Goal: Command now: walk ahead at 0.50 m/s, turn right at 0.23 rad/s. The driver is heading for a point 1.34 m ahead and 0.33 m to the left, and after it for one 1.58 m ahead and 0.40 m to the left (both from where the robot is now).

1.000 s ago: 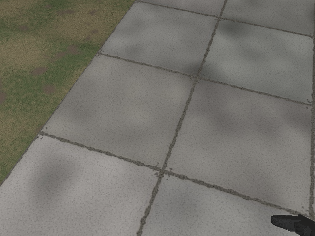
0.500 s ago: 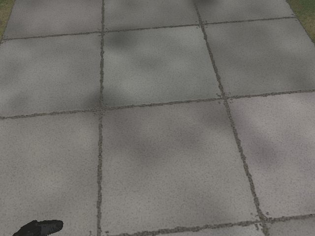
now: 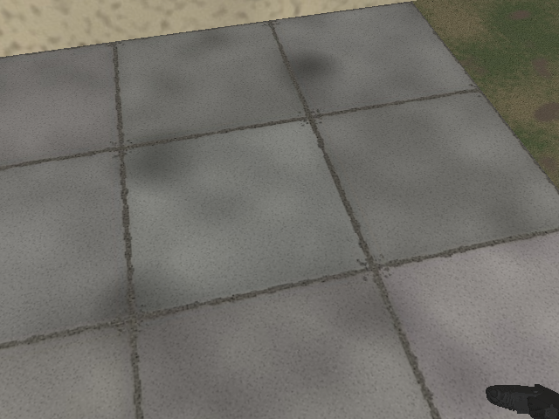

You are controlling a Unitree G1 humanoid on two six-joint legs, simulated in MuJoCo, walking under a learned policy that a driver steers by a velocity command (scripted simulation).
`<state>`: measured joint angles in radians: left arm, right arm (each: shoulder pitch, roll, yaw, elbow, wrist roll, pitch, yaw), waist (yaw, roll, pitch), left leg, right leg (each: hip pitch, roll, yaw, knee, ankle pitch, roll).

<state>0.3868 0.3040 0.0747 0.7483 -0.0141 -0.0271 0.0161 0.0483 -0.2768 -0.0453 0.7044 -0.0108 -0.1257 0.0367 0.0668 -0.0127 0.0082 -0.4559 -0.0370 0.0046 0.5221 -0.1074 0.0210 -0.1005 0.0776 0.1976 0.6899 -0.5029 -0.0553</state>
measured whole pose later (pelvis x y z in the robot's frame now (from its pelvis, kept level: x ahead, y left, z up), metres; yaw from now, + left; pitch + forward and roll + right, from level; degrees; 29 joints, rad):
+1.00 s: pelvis +0.54 -0.01 +0.00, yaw +14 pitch +2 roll -2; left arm 0.34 0.29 0.07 0.86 -0.01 -0.05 0.02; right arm 0.07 -0.26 -0.04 0.68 0.02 -0.03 0.06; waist 0.07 0.02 0.04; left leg -0.55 0.03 0.06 0.61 -0.11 0.09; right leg 0.12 -0.02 -0.27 0.33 -0.44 0.02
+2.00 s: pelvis +0.84 +0.09 +0.01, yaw +39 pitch -1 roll -1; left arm 0.17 0.26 0.03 0.84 0.02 -0.01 0.00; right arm 0.21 -0.23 -0.02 0.70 -0.03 0.02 -0.01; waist 0.03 -0.02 0.02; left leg -0.22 -0.01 -0.03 0.53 -0.29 0.01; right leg -0.28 -0.03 -0.03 0.47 -0.17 0.02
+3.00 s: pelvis +1.10 +0.31 +0.00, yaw +36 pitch +1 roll +0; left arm 0.40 0.26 0.03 1.02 -0.03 -0.06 0.00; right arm 0.03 -0.25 -0.05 0.72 0.01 -0.09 0.03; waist 0.06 -0.01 0.06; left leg -0.46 -0.01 0.07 0.57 -0.14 0.05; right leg -0.14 0.00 0.06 1.00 -0.50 -0.03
